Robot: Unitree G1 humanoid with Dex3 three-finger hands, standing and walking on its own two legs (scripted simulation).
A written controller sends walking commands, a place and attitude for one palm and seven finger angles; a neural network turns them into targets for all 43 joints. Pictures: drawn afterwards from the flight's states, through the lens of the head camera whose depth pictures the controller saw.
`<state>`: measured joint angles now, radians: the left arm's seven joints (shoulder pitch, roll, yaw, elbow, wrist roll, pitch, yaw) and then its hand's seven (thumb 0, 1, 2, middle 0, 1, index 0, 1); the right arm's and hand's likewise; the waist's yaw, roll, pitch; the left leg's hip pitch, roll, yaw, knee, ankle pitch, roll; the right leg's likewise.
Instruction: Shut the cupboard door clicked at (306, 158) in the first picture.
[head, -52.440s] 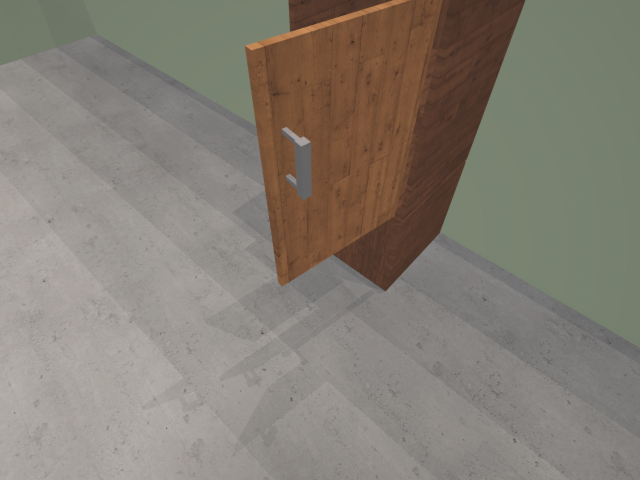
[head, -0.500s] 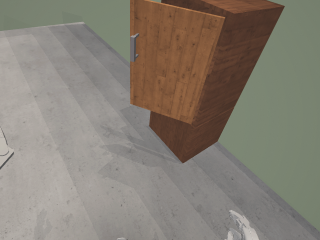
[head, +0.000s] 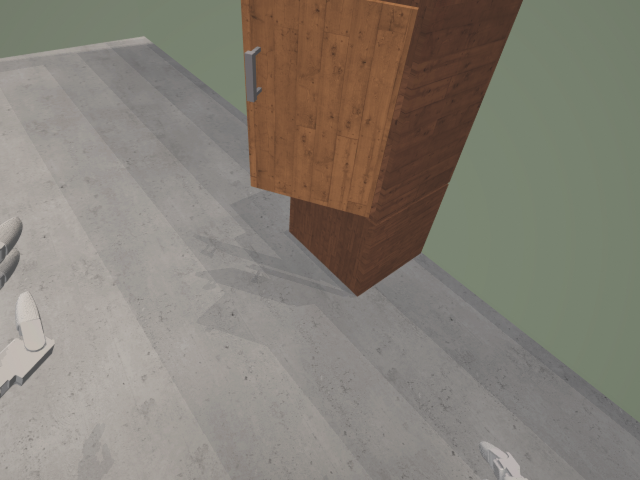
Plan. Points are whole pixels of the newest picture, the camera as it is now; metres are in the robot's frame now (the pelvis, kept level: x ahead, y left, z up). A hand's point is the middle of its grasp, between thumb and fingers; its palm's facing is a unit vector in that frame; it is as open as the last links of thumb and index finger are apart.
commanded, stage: stop stepping back and stand still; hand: left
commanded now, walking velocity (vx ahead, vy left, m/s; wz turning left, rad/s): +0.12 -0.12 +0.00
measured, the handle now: (254, 74) +1.02 +0.18 +0.05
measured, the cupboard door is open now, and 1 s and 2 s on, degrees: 33 33 33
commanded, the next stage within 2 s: let the arm hang, fingers relaxed in 0.16 s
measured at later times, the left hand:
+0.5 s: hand out of the picture +0.12 +0.16 -0.15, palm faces -0.01 -0.99 -0.14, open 7.4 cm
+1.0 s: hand out of the picture +0.01 +0.23 -0.16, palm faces +0.03 -0.97 -0.25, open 7.4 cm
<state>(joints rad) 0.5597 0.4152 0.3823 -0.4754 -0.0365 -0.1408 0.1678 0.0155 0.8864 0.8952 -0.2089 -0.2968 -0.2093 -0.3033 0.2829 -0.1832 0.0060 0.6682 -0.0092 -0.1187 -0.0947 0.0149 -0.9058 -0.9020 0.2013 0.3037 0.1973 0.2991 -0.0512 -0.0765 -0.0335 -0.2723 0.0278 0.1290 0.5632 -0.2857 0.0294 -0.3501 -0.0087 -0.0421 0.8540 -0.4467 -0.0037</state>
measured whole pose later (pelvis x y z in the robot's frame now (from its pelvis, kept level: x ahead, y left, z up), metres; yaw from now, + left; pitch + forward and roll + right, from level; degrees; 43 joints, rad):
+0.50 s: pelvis +0.02 +0.01 -0.01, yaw +2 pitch -1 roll +0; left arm 0.30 0.15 -0.03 0.65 0.02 0.08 0.00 0.01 0.91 0.90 -0.20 -0.29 -0.20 -0.30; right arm 0.20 -0.23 0.02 0.80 -0.03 0.04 0.01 0.01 -0.91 -0.90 0.20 0.30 0.20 0.30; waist -0.04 -0.01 0.02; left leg -0.36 0.05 0.08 0.66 -0.27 0.00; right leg -0.29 -0.05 -0.12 0.67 -0.36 -0.01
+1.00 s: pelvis +0.02 +0.04 +0.01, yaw +0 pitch -2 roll +0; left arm 0.32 0.20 0.01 1.11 0.01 0.02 0.03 0.00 0.91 0.89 -0.20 -0.29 -0.20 -0.30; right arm 0.31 -0.16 0.01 1.09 -0.02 0.02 -0.02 0.01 -0.91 -0.90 0.20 0.30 0.20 0.30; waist 0.00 0.02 0.02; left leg -0.21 0.02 0.13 0.40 -0.16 0.04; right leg -0.15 -0.06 -0.08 0.40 -0.21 0.03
